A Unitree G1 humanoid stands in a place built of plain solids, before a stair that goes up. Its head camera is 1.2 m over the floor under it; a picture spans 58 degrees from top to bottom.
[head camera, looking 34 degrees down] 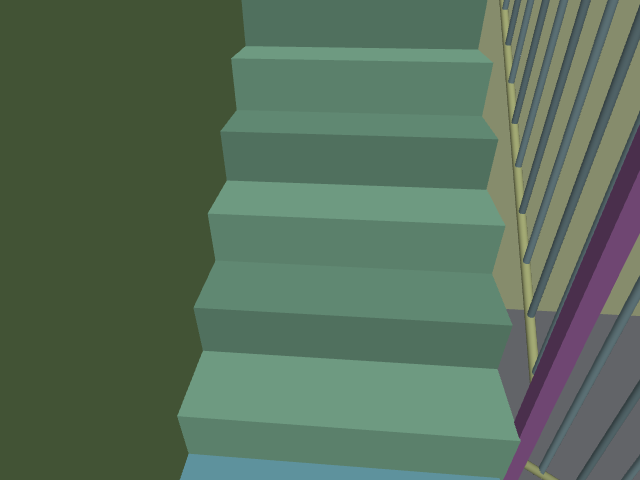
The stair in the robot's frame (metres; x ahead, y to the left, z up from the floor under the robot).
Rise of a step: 0.18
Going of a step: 0.22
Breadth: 0.88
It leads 5 degrees to the right of straight ahead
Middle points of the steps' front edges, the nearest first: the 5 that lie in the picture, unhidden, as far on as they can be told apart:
0.65 -0.06 0.18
0.87 -0.08 0.36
1.10 -0.10 0.53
1.32 -0.12 0.71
1.54 -0.13 0.89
